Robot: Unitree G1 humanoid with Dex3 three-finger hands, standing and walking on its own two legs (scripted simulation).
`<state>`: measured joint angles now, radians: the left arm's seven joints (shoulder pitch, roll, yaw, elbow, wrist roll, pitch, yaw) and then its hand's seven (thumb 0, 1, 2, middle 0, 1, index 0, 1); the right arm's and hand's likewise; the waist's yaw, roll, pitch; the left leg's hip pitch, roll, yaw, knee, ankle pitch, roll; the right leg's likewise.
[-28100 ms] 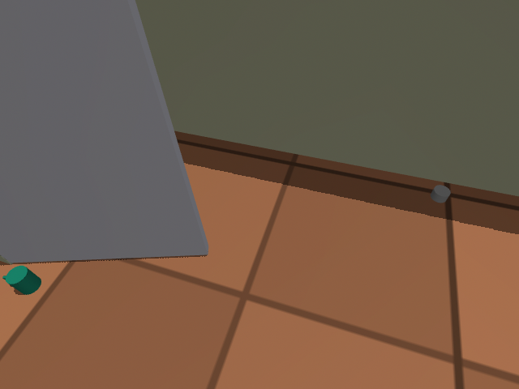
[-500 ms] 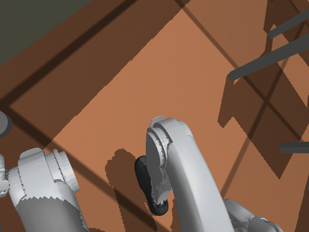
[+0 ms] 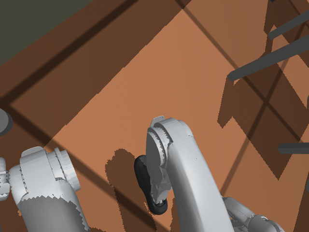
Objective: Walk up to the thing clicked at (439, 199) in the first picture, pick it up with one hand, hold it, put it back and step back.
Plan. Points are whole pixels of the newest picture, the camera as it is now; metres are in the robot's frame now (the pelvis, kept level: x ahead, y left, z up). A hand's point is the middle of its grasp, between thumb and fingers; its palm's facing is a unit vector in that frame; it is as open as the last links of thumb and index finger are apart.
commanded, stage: close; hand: left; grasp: from above
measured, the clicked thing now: out of the picture +0.40 +0.31 -0.28
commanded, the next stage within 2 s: settle in 0.80 s
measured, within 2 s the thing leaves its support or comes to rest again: leaves its support in 1.20 s
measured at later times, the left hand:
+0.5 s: hand out of the picture +0.38 +0.32 -0.26, palm faces -0.42 -0.13 -0.90, open 9.9 cm
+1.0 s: hand out of the picture +0.38 +0.32 -0.25, palm faces -0.43 -0.13 -0.89, open 9.7 cm
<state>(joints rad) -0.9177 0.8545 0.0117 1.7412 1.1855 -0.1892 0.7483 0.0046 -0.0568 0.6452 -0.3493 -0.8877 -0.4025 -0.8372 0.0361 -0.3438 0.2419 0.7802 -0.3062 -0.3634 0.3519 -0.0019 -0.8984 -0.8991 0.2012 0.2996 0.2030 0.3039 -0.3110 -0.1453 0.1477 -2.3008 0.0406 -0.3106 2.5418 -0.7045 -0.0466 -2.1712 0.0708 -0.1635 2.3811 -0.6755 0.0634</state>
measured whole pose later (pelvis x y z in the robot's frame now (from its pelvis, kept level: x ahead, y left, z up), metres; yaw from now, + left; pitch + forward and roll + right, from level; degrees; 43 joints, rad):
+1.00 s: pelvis +0.00 +0.00 +0.00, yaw +0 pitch +25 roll -13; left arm -0.89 0.84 0.01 1.71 1.18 -0.20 0.74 0.06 0.19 0.34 -0.78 -0.65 -0.61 -0.53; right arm 0.05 -0.34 0.23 0.79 -0.31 -0.36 0.36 0.00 -0.90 -0.90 0.20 0.30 0.20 0.30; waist -0.30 -0.14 0.15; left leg -2.30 0.04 -0.31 2.54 -0.71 -0.05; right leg -2.17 0.07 -0.16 2.38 -0.68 0.06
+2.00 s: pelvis +0.00 -0.01 +0.03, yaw +7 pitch +32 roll -5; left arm -0.80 0.57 0.05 1.32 1.17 -0.12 0.42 0.05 0.14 0.35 -0.87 -0.59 -0.69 -0.47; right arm 0.14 -0.30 0.01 0.78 -0.14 -0.10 0.18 0.00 -0.92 -0.90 0.20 0.30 0.20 0.30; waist -0.17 0.01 -0.09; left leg -2.28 0.04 -0.15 2.36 -0.65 -0.04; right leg -2.21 0.03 -0.04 2.32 -0.67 0.03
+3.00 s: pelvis +0.02 +0.00 +0.31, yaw +12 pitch +21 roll -3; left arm -0.31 0.45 -0.16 0.68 0.98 0.07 0.13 0.00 0.11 0.46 -0.83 -0.63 -0.63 -0.53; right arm 0.18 -0.23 -0.02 0.69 0.03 0.03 -0.05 0.00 -0.92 -0.91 0.21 0.30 0.21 0.30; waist -0.06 0.04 -0.18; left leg -1.29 0.05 -0.04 1.46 -0.54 -0.01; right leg -1.24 -0.01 -0.01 1.43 -0.55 0.03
